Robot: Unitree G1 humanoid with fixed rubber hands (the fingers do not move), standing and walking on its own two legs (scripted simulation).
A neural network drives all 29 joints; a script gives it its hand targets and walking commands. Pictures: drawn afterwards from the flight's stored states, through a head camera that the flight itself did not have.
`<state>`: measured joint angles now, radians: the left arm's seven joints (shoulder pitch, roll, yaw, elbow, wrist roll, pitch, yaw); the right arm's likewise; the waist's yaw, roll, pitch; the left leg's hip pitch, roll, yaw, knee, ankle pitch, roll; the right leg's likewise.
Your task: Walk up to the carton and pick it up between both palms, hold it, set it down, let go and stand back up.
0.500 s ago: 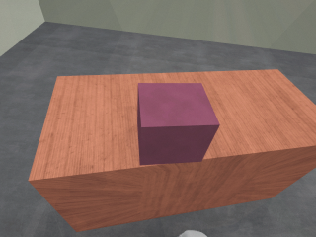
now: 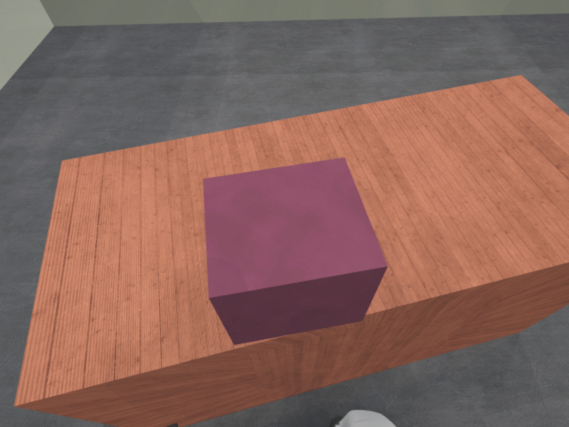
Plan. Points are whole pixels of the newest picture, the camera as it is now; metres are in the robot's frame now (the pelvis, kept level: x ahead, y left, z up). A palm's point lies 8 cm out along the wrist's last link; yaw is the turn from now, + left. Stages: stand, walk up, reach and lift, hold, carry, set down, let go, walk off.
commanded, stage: walk up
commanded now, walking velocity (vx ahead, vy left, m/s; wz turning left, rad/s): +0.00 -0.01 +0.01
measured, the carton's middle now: (287, 254) +0.36 +0.00 -0.01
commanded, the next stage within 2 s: stand in 1.12 s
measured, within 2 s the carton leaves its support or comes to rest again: neither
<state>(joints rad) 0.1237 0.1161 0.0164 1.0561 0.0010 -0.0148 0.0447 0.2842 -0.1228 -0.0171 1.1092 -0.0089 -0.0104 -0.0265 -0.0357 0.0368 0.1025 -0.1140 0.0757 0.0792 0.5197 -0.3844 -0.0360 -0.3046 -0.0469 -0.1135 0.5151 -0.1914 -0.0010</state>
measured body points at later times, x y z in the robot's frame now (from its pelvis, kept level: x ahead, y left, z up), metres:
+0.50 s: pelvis +0.02 +0.01 +0.01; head +0.03 +0.02 +0.46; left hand +0.00 +0.22 -0.16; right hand +0.00 -0.20 -0.15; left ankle -0.07 +0.13 -0.73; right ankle +0.05 -0.12 -0.73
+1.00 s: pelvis +0.01 +0.00 +0.01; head +0.02 +0.00 +0.45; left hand +0.00 +0.21 -0.16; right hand -0.01 -0.21 -0.16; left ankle -0.07 +0.13 -0.73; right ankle +0.05 -0.12 -0.73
